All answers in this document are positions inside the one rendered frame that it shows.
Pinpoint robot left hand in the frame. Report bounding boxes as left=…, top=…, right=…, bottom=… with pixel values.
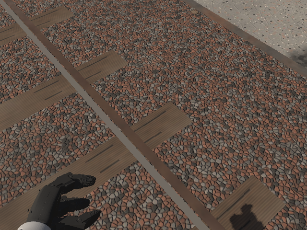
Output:
left=26, top=172, right=101, bottom=230

